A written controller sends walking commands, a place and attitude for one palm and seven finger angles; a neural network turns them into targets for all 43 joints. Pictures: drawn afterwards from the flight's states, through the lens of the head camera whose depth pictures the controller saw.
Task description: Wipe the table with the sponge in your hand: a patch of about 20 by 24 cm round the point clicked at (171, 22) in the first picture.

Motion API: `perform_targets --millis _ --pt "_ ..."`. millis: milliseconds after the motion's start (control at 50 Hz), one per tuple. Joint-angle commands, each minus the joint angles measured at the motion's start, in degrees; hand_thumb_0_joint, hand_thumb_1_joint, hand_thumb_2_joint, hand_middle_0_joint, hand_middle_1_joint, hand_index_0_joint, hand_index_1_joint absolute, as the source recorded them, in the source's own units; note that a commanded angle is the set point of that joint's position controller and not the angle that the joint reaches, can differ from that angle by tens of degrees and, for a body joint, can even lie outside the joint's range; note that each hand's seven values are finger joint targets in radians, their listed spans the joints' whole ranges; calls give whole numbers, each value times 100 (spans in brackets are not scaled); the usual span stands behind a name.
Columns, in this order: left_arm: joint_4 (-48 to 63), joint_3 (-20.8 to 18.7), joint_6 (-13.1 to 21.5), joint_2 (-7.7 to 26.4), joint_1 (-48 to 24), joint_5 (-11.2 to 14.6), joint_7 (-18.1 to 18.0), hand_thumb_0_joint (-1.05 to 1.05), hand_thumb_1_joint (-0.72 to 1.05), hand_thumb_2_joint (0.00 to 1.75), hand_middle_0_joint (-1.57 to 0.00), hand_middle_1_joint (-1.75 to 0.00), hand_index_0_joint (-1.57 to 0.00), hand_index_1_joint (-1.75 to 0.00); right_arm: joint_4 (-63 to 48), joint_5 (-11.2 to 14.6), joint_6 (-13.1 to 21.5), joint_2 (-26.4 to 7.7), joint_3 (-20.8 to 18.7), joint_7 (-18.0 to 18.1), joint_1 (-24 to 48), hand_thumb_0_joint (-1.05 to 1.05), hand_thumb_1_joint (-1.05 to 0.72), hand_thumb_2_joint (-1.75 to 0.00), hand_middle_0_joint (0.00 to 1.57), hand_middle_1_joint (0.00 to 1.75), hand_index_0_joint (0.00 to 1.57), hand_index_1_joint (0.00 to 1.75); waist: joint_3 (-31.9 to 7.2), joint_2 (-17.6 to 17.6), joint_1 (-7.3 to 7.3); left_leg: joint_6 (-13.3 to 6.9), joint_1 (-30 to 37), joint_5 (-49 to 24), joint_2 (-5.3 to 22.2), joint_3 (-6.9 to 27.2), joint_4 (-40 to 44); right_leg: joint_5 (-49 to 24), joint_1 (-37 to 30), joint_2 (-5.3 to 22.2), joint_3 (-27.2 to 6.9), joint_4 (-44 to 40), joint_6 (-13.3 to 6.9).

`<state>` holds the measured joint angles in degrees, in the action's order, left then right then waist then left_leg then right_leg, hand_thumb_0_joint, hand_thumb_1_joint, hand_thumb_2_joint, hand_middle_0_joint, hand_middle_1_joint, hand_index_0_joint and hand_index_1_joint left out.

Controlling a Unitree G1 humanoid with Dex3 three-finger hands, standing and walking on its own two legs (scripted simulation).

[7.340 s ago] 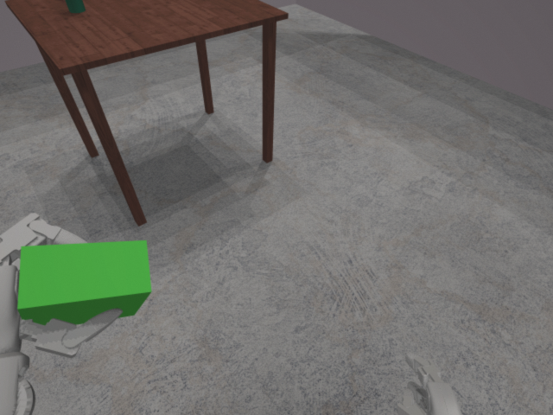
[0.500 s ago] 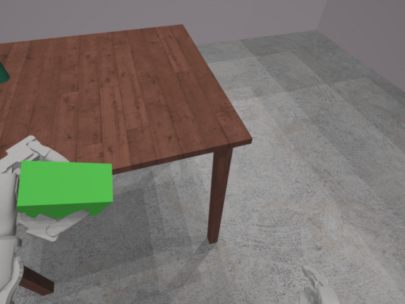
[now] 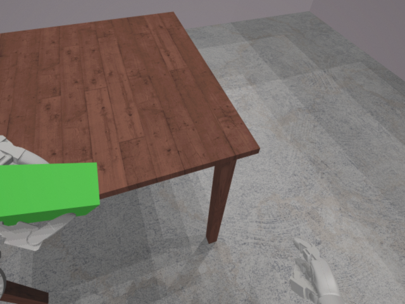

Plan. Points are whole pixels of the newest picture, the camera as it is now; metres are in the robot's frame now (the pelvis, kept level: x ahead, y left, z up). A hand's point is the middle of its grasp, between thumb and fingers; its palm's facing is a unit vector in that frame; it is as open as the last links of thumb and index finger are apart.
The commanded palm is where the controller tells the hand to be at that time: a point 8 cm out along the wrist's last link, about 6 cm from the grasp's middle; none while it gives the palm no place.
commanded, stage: shuffle to correct the standing spot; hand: left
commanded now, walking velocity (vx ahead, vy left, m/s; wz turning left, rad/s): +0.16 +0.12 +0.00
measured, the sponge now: (62, 193) +0.24 +0.22 +0.16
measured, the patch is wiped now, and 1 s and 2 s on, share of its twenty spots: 0.00 0.00 0.00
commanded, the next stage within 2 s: come to a stop and stand still in 0.70 s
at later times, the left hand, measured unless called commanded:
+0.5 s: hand (30, 161) +0.28 +0.28 +0.16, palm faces +0.42 -0.80 -0.43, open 9.9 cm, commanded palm +0.23 +0.31 +0.18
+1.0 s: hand (19, 118) +0.37 +0.35 +0.16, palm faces +0.39 -0.82 -0.42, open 9.9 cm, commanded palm +0.32 +0.38 +0.18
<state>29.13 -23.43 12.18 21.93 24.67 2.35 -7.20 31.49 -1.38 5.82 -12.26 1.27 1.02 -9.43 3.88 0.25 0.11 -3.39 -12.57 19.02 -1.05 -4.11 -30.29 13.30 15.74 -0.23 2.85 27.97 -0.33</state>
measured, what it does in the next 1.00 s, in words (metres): walks ahead: left foot, then right foot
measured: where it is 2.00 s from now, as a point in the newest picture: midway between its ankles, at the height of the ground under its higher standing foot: outside the picture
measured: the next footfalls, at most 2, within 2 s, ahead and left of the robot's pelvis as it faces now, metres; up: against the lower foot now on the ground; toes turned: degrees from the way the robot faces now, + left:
left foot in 0.44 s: +0.10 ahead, +0.14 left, +0.00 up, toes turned +1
right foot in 0.64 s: +0.14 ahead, -0.05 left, +0.00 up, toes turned -8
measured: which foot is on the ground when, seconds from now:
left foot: down 0.00-0.30, up 0.32-0.42, down 0.44-0.64, up 0.66-0.92, down 0.94-1.00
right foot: down 0.00-0.44, up 0.46-0.62, down 0.64-0.96, up 0.98-1.00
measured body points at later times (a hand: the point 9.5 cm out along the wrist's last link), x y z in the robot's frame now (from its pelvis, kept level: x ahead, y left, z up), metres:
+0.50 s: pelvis +0.06 +0.04 -0.03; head +0.09 +0.04 +0.42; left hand +0.25 +0.32 +0.19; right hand +0.24 -0.21 -0.11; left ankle +0.06 +0.14 -0.74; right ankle +0.01 -0.10 -0.71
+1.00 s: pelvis +0.14 +0.11 -0.01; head +0.17 +0.10 +0.44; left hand +0.34 +0.39 +0.18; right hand +0.31 -0.16 -0.09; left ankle +0.21 +0.24 -0.74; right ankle +0.10 -0.03 -0.73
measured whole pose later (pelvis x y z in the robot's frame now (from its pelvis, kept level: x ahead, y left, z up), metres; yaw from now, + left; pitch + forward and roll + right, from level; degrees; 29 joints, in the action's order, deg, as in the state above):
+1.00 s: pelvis +0.14 +0.11 -0.01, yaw -4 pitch -4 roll +2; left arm 27.7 -22.9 9.9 20.8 24.9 2.5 -8.8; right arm 34.9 0.4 5.3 -13.6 -3.7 3.7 -7.3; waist 8.0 -1.2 1.6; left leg 0.7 -16.4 12.1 2.1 -4.9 -32.9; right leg 25.6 13.1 5.4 -0.5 42.8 2.0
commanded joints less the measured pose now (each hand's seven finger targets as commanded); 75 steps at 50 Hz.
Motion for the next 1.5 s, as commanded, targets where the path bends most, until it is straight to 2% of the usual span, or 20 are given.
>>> perform_targets --millis 0,200,260,300,380,420,460,560,640,740,880,960,1080,1160,1360,1380,1400,1420,1440,1480 --pt "909 -460 297 718 50 69 -88 0 10 130 -120 -160 -120 -160 -817 52 165 -783 -353 61 297 0 -90 -90 20 30 20 30 -1181 145 -47 173 -27 -1663 618 580 270 -1250 -680 408 -396 261 -237" --pt "1262 -442 250 902 -628 -6 -114 0 10 130 -120 -160 -120 -160 -965 86 113 -743 -329 64 366 0 -90 -90 20 30 20 30 -954 585 -41 76 423 -3248 833 778 -82 -445 -295 237 166 539 -205" --pt "1212 -563 301 987 -202 37 -204 0 10 130 -120 -160 -120 -160 -924 186 85 -758 -468 24 455 0 -90 -90 20 30 20 30 -1440 -1076 132 328 -1539 -1642 2 45 -2383 -2779 -2316 1545 -1925 201 -1175" --pt "1291 -788 494 1146 -198 57 -271 0 10 130 -120 -160 -120 -160 -775 175 23 -669 -389 -18 556 0 -90 -90 20 30 20 30 -869 -686 254 213 -2680 1755 409 944 -3113 -2696 -2278 2403 -2771 -219 -1447" --pt "1552 -653 478 908 -480 29 -247 0 10 130 -120 -160 -120 -160 -491 144 -37 -550 -325 -15 370 0 -90 -90 20 30 20 30 -1069 496 -244 237 378 -424 98 139 -220 -1500 -209 954 -659 993 -545" --pt "1560 -672 480 930 -573 49 -206 0 10 130 -120 -160 -120 -160 -674 150 79 -741 -485 47 445 0 -90 -90 20 30 20 30 -1003 1834 -203 -571 1453 -1704 1404 2091 836 1526 1541 -160 106 3044 102" --pt "958 -577 383 894 -630 47 -138 0 10 130 -120 -160 -120 -160 -694 128 168 -612 -407 50 471 0 -90 -90 20 30 20 30 -392 1364 -201 -1203 511 -1134 1864 2857 1430 1991 1976 -10 -317 4259 77" --pt "1151 -628 273 1009 -341 -66 -182 0 10 130 -120 -160 -120 -160 -665 145 353 -680 -316 36 643 0 -90 -90 20 30 20 30 -960 833 43 -430 -35 -1873 993 685 211 602 -475 142 379 353 2" --pt "929 -969 226 1212 614 155 -206 0 10 130 -120 -160 -120 -160 -668 158 162 -835 -529 -69 388 0 -90 -90 20 30 20 30 -1354 -934 57 346 -2577 717 73 624 -3798 -1199 -2189 2496 -3133 -986 -937" --pt "858 -1124 495 1250 590 58 -296 0 10 130 -120 -160 -120 -160 -470 193 -25 -652 -416 -42 571 0 -90 -90 20 30 20 30 -967 -374 51 437 -2516 335 487 793 -3270 -3830 -1877 1977 -1335 -247 -812" --pt "880 -429 185 729 -263 8 -251 0 10 130 -120 -160 -120 -160 -549 150 265 -467 -469 246 698 0 -90 -90 20 30 20 30 -881 -941 39 327 605 -1811 43 -295 80 -3214 -656 1048 -87 215 -190" --pt "1384 -362 111 703 -623 19 -222 0 10 130 -120 -160 -120 -160 -684 179 398 -530 -512 251 614 0 -90 -90 20 30 20 30 -1052 1116 68 -623 1349 -4564 1789 1797 1095 2052 873 -138 -240 2819 181" --pt "2221 -661 136 1009 -166 39 -164 0 10 130 -120 -160 -120 -160 -670 51 674 -460 -330 44 683 0 -90 -90 20 30 20 30 -1214 1686 113 -89 -14 -1829 1473 930 963 438 -771 25 -139 -24 25" --pt "924 -489 -169 611 397 130 -83 0 10 130 -120 -160 -120 -160 -573 118 438 -387 -297 159 475 0 -90 -90 20 30 20 30 -781 -629 -29 381 -316 534 476 290 177 760 -196 448 -1208 -1485 -241" --pt "1009 47 -367 601 -964 -29 -208 0 10 130 -120 -160 -120 -160 -582 153 307 -569 -189 373 752 0 -90 -90 20 30 20 30 -420 645 27 192 -354 1011 702 965 1662 623 -577 45 -514 -1345 5" --pt "2264 -3334 356 5450 -6388 -953 -120 0 10 130 -120 -160 -120 -160 -580 25 490 -810 -305 351 -201 0 -90 -90 20 30 20 30 547 -905 252 53 -1136 -764 687 465 319 -360 382 495 -840 -1686 432" --pt "-676 -1068 192 1986 -3323 -400 119 0 10 130 -120 -160 -120 -160 -184 174 432 -138 -55 271 165 0 -90 -90 20 30 20 30 -1003 -796 82 52 180 -1338 200 512 155 -226 215 774 -853 -1230 -134" --pt "-1075 -386 173 973 -1501 -113 234 0 10 130 -120 -160 -120 -160 -549 189 571 -520 -357 237 216 0 -90 -90 20 30 20 30 -833 127 401 225 409 -1242 304 366 201 -587 147 598 -1306 -1283 -48" --pt "-447 371 230 155 -898 52 249 0 10 130 -120 -160 -120 -160 -707 310 614 -547 -445 103 282 0 -90 -90 20 30 20 30 -1193 1300 252 216 551 -1091 385 306 505 -436 -224 595 -1064 -914 -120" --pt "978 -51 459 838 -784 53 158 0 10 130 -120 -160 -120 -160 -767 219 642 -682 -436 -21 292 0 -90 -90 20 30 20 30 -1204 1294 270 162 -58 -547 533 689 966 105 -735 382 -802 -634 -97"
